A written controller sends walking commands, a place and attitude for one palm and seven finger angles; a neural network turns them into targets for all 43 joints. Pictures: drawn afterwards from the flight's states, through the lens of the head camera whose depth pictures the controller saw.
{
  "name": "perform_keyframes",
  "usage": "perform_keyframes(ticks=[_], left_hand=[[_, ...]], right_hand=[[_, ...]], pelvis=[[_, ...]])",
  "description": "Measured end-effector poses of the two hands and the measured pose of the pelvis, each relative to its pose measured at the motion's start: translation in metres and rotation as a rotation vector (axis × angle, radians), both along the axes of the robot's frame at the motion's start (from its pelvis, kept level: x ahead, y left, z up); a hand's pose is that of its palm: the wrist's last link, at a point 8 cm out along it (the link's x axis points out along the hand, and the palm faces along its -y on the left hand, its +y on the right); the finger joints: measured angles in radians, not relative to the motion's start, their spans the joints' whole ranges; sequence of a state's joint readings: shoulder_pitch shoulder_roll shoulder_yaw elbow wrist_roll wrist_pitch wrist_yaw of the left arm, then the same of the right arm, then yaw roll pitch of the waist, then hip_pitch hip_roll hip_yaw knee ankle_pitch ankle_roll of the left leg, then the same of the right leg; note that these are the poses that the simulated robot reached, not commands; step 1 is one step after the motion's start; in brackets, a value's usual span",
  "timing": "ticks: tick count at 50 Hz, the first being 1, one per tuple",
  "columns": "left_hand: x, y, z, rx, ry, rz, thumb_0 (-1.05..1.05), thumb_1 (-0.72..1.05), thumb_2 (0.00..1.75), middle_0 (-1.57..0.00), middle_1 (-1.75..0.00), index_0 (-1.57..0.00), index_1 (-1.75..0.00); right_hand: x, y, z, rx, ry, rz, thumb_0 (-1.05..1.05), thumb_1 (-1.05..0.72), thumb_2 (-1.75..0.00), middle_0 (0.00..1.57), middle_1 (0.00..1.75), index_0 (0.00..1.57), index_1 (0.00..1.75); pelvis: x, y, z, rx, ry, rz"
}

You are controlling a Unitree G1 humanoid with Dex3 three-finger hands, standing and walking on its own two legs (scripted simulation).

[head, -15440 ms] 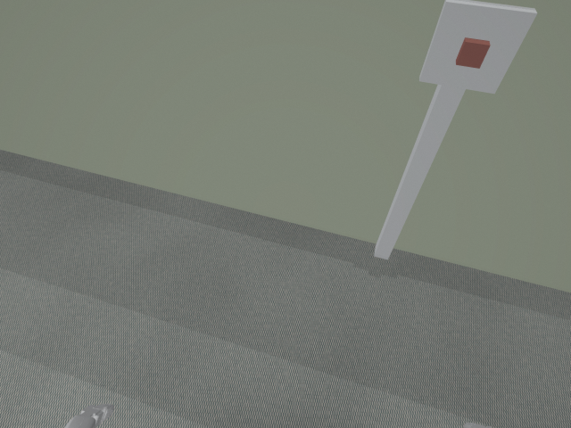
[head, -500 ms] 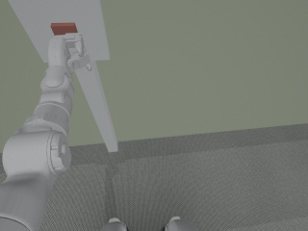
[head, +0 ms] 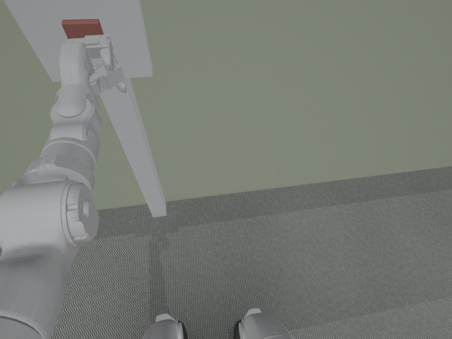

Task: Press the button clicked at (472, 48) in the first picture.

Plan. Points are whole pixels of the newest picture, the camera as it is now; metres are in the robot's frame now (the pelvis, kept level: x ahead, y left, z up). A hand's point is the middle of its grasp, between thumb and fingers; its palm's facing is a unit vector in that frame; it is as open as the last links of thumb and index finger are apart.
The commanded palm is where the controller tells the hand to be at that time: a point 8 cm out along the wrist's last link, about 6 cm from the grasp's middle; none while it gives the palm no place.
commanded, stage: pull the fist back off the button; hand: left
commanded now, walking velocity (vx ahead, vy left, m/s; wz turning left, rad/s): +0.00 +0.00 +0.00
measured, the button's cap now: (87, 33) +0.59 +0.16 +0.17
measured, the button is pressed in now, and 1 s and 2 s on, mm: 10 0 0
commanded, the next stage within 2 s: draw the hand back to the body in 0.86 s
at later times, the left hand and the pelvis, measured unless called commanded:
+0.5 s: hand (118, 88) +0.51 +0.12 +0.13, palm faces +0.04 -1.00 +0.00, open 3.2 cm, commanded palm +0.46 +0.17 +0.14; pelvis +0.03 +0.00 +0.01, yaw -1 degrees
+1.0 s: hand (115, 110) +0.46 +0.12 +0.13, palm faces +0.04 -1.00 -0.01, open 3.1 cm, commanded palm +0.43 +0.17 +0.14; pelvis +0.04 -0.02 +0.02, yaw +1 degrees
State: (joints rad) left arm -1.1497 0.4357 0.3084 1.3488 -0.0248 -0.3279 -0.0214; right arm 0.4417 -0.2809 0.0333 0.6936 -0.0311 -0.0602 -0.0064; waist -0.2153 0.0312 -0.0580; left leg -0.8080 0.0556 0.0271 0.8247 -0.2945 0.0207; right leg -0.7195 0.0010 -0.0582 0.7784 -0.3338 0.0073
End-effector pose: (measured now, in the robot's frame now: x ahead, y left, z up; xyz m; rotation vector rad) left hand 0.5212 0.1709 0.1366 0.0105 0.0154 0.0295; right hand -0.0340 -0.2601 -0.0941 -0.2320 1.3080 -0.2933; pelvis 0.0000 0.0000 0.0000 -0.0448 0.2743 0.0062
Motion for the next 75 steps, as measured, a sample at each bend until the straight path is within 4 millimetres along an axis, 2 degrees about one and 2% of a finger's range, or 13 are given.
perform_keyframes(ticks=[8, 15, 25, 35, 42, 48, 52, 55, 60, 64, 75], left_hand=[[-0.006, 0.000, -0.001, -0.011, -0.018, -0.003, 0.04, 0.86, 0.90, -1.30, -1.50, -1.50, -1.50], [-0.016, -0.001, -0.002, -0.012, -0.026, 0.005, 0.05, 0.88, 0.89, -1.30, -1.50, -1.45, -1.50], [-0.038, -0.001, -0.006, -0.012, -0.037, 0.012, 0.03, 0.89, 0.90, -1.30, -1.50, -1.33, -1.50], [-0.066, -0.001, -0.008, -0.009, -0.035, 0.013, 0.02, 0.90, 0.90, -1.30, -1.50, -1.31, -1.50], [-0.087, -0.002, -0.007, -0.006, -0.038, 0.005, 0.02, 0.90, 0.90, -1.30, -1.50, -1.30, -1.50], [-0.088, 0.001, -0.008, -0.007, -0.006, 0.017, 0.02, 0.90, 0.90, -1.30, -1.50, -1.30, -1.50], [-0.084, 0.001, -0.003, -0.006, -0.024, 0.008, 0.02, 0.90, 0.90, -1.30, -1.50, -1.30, -1.50], [-0.088, 0.003, 0.003, -0.006, -0.048, -0.002, 0.02, 0.90, 0.90, -1.30, -1.50, -1.30, -1.50], [-0.114, 0.011, 0.008, -0.006, -0.065, -0.008, 0.02, 0.90, 0.90, -1.30, -1.50, -1.30, -1.50], [-0.141, 0.021, 0.010, -0.002, -0.061, 0.003, 0.02, 0.90, 0.90, -1.30, -1.50, -1.30, -1.50], [-0.206, 0.044, 0.032, 0.042, -0.082, 0.028, 0.02, 0.90, 0.90, -1.30, -1.50, -1.30, -1.50]], right_hand=[[0.011, 0.004, -0.002, 0.022, -0.020, 0.003, 0.00, -0.91, -0.90, 0.20, 0.30, 0.21, 0.30], [0.036, 0.005, -0.003, 0.046, -0.067, 0.007, 0.00, -0.91, -0.90, 0.20, 0.30, 0.21, 0.30], [0.092, 0.002, -0.002, 0.078, -0.171, 0.029, 0.00, -0.91, -0.90, 0.20, 0.30, 0.21, 0.30], [0.156, -0.006, 0.007, 0.082, -0.301, 0.089, 0.00, -0.91, -0.90, 0.20, 0.30, 0.20, 0.30], [0.190, -0.007, 0.015, 0.088, -0.377, 0.132, 0.00, -0.91, -0.90, 0.20, 0.30, 0.20, 0.30], [0.202, -0.007, 0.018, 0.077, -0.394, 0.156, 0.00, -0.91, -0.90, 0.20, 0.30, 0.20, 0.30], [0.198, -0.007, 0.016, 0.078, -0.386, 0.153, 0.00, -0.91, -0.90, 0.20, 0.30, 0.20, 0.30], [0.192, -0.007, 0.015, 0.089, -0.383, 0.138, 0.00, -0.91, -0.90, 0.20, 0.30, 0.20, 0.30], [0.187, -0.004, 0.017, 0.108, -0.395, 0.114, 0.01, -0.91, -0.90, 0.20, 0.30, 0.20, 0.30], [0.195, -0.001, 0.022, 0.109, -0.427, 0.126, 0.01, -0.91, -0.90, 0.20, 0.30, 0.20, 0.30], [0.256, 0.021, 0.057, 0.097, -0.644, 0.242, 0.01, -0.91, -0.90, 0.20, 0.30, 0.20, 0.30]], pelvis=[[0.005, 0.002, 0.001, 0.004, -0.008, -0.011], [0.014, 0.001, 0.005, 0.008, -0.032, -0.017], [0.031, -0.005, 0.011, 0.019, -0.076, -0.024], [0.043, -0.014, 0.017, 0.028, -0.119, -0.010], [0.047, -0.019, 0.020, 0.034, -0.146, 0.002], [0.044, -0.023, 0.021, 0.036, -0.159, 0.016], [0.042, -0.024, 0.021, 0.037, -0.156, 0.014], [0.044, -0.023, 0.022, 0.039, -0.157, 0.002], [0.049, -0.021, 0.026, 0.044, -0.183, -0.014], [0.049, -0.019, 0.028, 0.044, -0.211, -0.012], [0.039, -0.016, 0.032, 0.043, -0.279, 0.014]])
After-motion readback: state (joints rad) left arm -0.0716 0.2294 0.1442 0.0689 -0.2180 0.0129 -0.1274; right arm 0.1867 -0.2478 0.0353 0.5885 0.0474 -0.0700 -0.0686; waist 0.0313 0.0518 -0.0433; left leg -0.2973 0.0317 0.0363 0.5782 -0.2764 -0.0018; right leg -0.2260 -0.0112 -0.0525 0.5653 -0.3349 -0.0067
